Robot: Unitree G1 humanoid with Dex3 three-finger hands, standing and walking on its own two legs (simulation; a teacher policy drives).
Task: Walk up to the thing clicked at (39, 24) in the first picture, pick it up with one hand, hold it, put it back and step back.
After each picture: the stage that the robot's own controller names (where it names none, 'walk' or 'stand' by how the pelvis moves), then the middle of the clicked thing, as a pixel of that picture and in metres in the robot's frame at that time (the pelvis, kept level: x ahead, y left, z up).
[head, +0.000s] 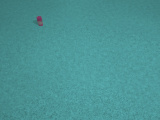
stand; (39, 21) +1.75 +0.55 -0.72
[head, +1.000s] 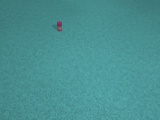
walk; (59, 26) +1.68 +0.21 -0.70
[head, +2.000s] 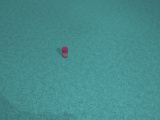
walk; (65, 52) +1.16 +0.13 -0.71
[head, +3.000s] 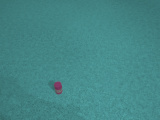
walk; (58, 87) +0.76 +0.19 -0.71
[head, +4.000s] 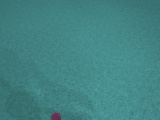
walk; (56, 119) +0.46 +0.22 -0.70
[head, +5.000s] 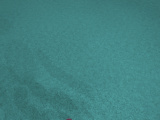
stand; out of the picture +0.43 +0.12 -0.72
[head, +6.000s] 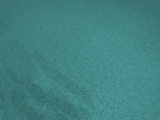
stand; out of the picture +0.42 +0.14 -0.72
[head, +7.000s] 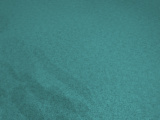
stand; out of the picture +0.39 +0.14 -0.73
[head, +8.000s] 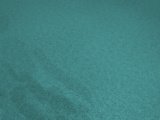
stand; out of the picture +0.39 +0.14 -0.73
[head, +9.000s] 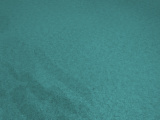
go down; out of the picture +0.38 +0.14 -0.73
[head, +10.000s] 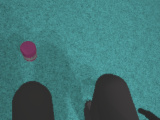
go down; (29, 52) +0.48 +0.17 -0.33
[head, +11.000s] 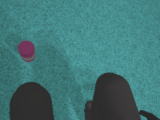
approach; (27, 52) +0.49 +0.17 -0.31
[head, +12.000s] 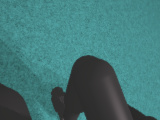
close in; out of the picture +0.47 +0.22 -0.23
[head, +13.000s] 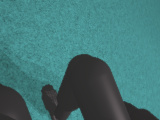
close; out of the picture +0.47 +0.24 -0.24
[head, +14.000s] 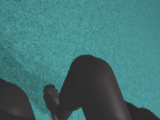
lift; out of the picture +0.43 +0.21 -0.24
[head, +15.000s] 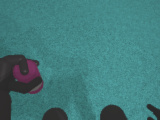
lift; (30, 78) +0.35 +0.18 -0.02
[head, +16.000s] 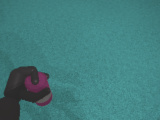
hold; (39, 89) +0.32 +0.16 +0.01
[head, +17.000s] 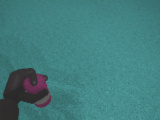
hold; (38, 91) +0.32 +0.17 +0.00
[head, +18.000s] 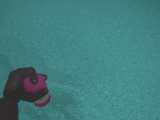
crouch; (38, 90) +0.32 +0.17 +0.00
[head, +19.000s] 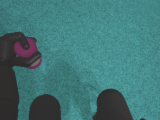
crouch; (29, 54) +0.44 +0.17 -0.08
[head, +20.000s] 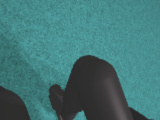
lower; out of the picture +0.45 +0.26 -0.24
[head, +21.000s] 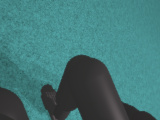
lower; out of the picture +0.45 +0.26 -0.25
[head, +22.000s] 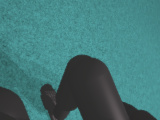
lower; out of the picture +0.46 +0.26 -0.25
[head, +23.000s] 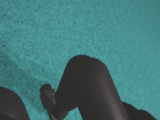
lower; out of the picture +0.46 +0.25 -0.25
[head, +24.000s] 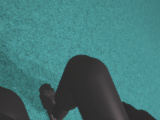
loosen; out of the picture +0.46 +0.25 -0.25
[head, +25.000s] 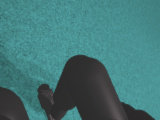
withdraw; out of the picture +0.46 +0.25 -0.26
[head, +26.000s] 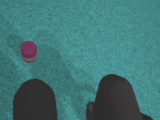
walk; (29, 52) +0.47 +0.19 -0.30
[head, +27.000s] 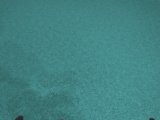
stand; out of the picture +0.40 +0.13 -0.65
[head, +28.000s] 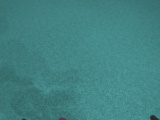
stand; out of the picture +0.41 +0.14 -0.67
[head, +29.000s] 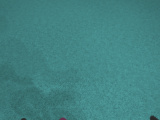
stand; out of the picture +0.40 +0.14 -0.66
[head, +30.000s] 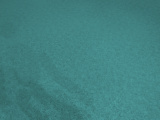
stand; out of the picture +0.42 +0.12 -0.72
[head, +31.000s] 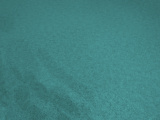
stand; out of the picture +0.40 +0.15 -0.73
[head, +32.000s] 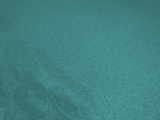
walk; out of the picture +0.39 +0.15 -0.73
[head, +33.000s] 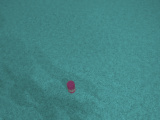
walk; (71, 87) +0.63 +0.14 -0.71
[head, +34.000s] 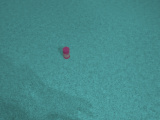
walk; (66, 53) +1.02 +0.12 -0.70
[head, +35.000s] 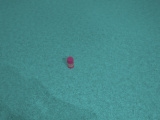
stand; (70, 62) +1.02 +0.14 -0.70
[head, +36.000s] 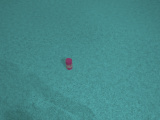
stand; (69, 63) +1.00 +0.14 -0.73
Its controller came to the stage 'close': yes
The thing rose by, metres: 0.71
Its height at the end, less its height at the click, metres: +0.00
